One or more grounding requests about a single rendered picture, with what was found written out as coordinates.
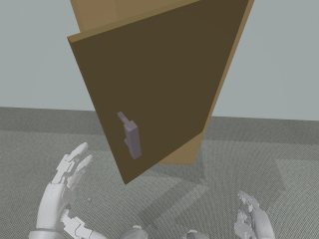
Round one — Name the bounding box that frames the cupboard door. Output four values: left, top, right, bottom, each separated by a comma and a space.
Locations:
67, 0, 249, 185

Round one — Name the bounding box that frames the robot left thigh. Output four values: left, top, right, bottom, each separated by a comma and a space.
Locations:
119, 227, 149, 239

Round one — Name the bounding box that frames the robot right shin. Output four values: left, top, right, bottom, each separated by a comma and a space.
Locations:
187, 229, 197, 233

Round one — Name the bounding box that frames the handle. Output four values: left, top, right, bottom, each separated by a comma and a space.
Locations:
117, 112, 142, 159

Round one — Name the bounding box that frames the robot right hand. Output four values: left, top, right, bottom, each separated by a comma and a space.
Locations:
234, 190, 275, 239

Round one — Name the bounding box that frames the left robot forearm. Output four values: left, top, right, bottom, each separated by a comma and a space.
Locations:
28, 228, 65, 239

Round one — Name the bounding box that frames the robot left hand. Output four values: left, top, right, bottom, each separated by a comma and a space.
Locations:
36, 142, 107, 239

